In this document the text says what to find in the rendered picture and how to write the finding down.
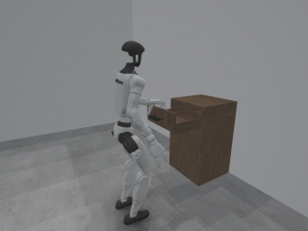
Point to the robot right hand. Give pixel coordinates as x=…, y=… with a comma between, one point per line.
x=156, y=150

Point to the robot left forearm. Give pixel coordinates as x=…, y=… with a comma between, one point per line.
x=145, y=101

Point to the right robot foot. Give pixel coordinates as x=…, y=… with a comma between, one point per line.
x=140, y=216

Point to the robot left hand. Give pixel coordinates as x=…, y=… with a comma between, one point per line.
x=156, y=102

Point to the robot right shin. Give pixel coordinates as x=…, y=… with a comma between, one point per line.
x=139, y=193

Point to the robot right upper arm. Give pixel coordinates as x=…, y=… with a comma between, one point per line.
x=137, y=84

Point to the robot right forearm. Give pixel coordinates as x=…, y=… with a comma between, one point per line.
x=139, y=123

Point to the cabinet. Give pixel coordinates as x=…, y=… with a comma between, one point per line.
x=204, y=154

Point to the handle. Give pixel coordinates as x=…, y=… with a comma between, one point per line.
x=155, y=118

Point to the drawer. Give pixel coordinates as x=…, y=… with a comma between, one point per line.
x=176, y=120

